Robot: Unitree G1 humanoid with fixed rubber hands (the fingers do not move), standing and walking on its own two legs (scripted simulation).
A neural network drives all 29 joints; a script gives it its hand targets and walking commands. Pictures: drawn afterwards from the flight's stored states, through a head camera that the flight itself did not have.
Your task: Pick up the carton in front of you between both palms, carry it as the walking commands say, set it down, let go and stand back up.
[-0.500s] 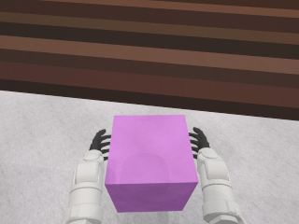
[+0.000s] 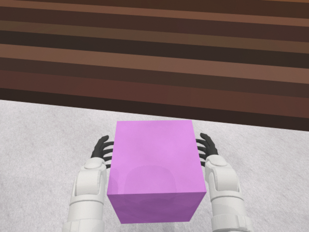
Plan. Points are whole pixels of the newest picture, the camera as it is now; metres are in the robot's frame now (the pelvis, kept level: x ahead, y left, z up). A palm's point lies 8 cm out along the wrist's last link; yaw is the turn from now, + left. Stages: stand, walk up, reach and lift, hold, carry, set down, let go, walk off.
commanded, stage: hold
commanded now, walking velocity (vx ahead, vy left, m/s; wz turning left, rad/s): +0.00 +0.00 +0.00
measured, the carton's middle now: (154, 173) +0.29 +0.00 -0.03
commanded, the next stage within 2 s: carry in 1.26 s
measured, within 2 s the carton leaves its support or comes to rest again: neither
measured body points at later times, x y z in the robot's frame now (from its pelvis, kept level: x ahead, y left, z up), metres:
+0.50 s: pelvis -0.01 +0.00 +0.00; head -0.06 +0.00 +0.45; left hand +0.29 +0.15 +0.04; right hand +0.29 -0.15 +0.04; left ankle +0.01 +0.13 -0.75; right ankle +0.00 -0.12 -0.75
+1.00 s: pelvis +0.00 +0.00 +0.00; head -0.05 +0.00 +0.45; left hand +0.29 +0.15 +0.04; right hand +0.29 -0.15 +0.04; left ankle +0.01 +0.13 -0.75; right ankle +0.00 -0.12 -0.75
